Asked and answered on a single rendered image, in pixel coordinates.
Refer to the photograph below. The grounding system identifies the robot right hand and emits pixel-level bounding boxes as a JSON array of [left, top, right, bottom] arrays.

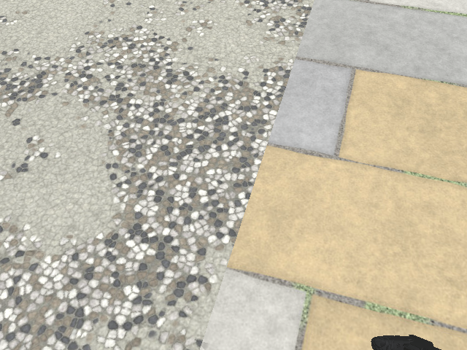
[[371, 335, 441, 350]]

